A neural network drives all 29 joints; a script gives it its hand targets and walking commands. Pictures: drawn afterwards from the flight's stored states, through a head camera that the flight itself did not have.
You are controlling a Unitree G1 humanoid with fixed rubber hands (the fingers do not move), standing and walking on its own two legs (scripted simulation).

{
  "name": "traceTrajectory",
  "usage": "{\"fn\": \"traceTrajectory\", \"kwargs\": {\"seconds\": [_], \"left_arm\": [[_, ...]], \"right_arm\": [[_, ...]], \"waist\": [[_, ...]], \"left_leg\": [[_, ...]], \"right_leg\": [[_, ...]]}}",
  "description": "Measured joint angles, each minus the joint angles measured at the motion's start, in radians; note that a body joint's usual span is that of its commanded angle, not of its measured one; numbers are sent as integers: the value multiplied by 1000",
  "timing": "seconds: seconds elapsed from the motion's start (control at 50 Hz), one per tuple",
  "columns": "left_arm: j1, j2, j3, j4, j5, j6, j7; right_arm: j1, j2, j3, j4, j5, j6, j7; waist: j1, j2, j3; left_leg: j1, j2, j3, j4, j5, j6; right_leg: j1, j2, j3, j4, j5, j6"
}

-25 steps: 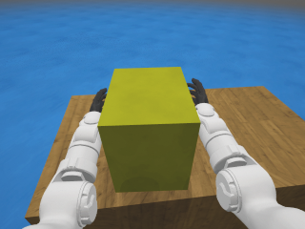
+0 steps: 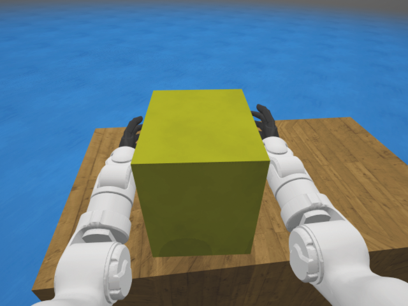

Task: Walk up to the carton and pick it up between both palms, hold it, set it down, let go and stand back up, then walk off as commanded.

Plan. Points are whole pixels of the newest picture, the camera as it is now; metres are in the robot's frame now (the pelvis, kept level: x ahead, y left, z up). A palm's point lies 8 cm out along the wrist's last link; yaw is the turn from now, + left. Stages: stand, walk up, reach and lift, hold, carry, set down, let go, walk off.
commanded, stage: reach and lift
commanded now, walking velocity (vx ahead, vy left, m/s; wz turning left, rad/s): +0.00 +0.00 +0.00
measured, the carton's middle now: (199, 168) +0.37 +0.02 +0.13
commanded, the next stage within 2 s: hold in 0.06 s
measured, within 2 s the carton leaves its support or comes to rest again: neither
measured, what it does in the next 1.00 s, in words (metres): stands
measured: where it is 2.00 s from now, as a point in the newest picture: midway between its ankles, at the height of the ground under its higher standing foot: outside the picture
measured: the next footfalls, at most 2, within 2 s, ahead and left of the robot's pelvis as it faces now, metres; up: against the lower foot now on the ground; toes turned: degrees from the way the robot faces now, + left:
none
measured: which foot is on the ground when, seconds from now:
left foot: down 0.00-1.00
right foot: down 0.00-1.00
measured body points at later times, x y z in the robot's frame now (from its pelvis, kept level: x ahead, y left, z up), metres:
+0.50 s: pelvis +0.00 +0.00 +0.00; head -0.06 +0.02 +0.45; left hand +0.40 +0.16 +0.18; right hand +0.41 -0.13 +0.20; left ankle +0.02 +0.14 -0.74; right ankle +0.04 -0.13 -0.74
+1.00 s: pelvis -0.01 +0.00 +0.00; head -0.08 +0.02 +0.44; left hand +0.38 +0.16 +0.19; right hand +0.39 -0.13 +0.21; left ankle +0.02 +0.14 -0.74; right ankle +0.04 -0.13 -0.74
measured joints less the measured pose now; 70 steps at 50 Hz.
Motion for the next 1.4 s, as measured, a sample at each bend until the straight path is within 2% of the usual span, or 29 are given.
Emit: {"fn": "traceTrajectory", "kwargs": {"seconds": [0.24,0.82,1.4], "left_arm": [[3,0,0,-83,4,48,1],[13,0,1,-190,18,160,-13],[17,0,3,-246,20,197,-18]], "right_arm": [[0,-8,25,-61,38,28,-5],[0,-15,51,-141,86,121,-20],[1,-18,58,-203,101,165,-27]], "waist": [[-1,0,3],[-6,0,6],[-25,0,6]], "left_leg": [[1,0,0,0,-5,-1],[10,-1,-3,0,9,0],[10,-1,-4,0,6,1]], "right_leg": [[1,0,0,0,-5,0],[11,0,0,-1,9,0],[12,0,0,-1,5,0]]}}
